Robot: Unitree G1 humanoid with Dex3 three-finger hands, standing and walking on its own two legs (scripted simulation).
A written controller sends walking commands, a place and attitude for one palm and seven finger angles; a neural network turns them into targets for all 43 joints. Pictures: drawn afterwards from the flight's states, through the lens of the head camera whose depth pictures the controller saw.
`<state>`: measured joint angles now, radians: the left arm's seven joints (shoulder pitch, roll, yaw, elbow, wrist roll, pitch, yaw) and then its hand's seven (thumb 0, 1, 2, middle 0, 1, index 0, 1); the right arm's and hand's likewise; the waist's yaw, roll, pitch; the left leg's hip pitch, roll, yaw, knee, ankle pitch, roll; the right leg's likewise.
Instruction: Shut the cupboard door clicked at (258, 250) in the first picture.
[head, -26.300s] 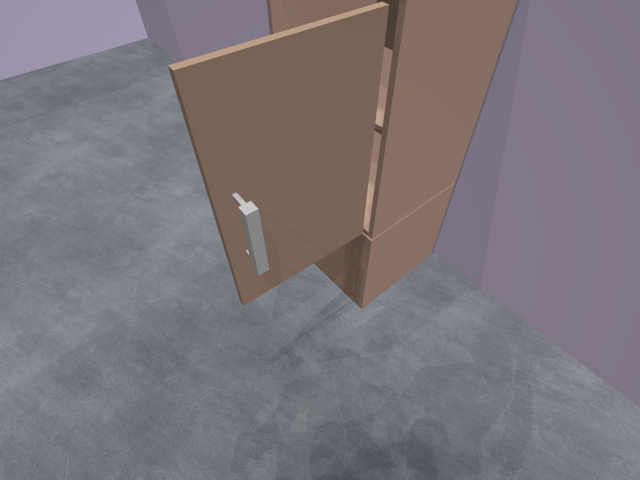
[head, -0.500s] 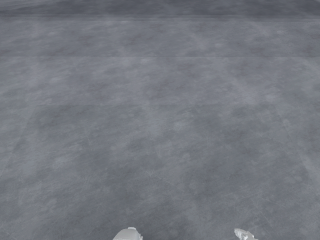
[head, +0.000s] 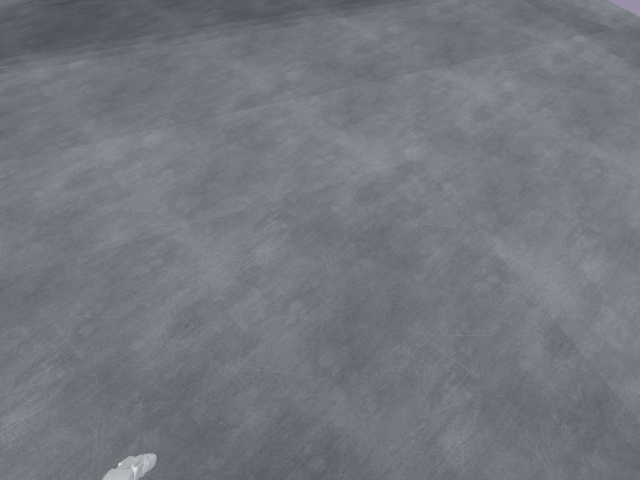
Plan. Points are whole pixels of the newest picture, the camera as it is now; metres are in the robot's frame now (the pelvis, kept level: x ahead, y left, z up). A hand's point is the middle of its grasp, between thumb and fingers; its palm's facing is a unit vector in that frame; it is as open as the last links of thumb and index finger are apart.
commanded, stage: turn to face it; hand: left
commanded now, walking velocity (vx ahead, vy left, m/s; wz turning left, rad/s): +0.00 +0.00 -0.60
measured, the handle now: out of the picture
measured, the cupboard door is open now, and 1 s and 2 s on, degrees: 61 61 61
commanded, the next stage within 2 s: none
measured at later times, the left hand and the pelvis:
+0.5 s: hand (194, 453) +0.17 +0.19 -0.17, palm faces -0.25 -0.95 -0.18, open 7.4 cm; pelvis +0.03 +0.02 +0.00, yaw -17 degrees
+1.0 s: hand (264, 425) +0.21 +0.09 -0.15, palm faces -0.54 -0.81 -0.24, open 7.4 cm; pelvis +0.02 -0.02 +0.00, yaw -34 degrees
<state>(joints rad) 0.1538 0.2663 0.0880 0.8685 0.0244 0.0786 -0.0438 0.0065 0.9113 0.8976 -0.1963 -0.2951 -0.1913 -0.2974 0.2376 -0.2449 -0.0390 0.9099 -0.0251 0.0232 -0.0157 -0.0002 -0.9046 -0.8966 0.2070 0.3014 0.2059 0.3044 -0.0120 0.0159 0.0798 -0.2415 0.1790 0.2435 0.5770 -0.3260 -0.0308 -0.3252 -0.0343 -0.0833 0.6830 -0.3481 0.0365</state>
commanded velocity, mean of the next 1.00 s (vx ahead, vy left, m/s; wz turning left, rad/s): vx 0.00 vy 0.00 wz -0.60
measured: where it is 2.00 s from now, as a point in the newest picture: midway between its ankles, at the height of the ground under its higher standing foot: outside the picture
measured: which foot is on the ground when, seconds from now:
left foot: down 0.00-0.02, up 0.04-0.36, down 0.38-0.80, up 0.82-1.00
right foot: up 0.00-0.00, down 0.02-0.40, up 0.42-0.78, down 0.80-1.00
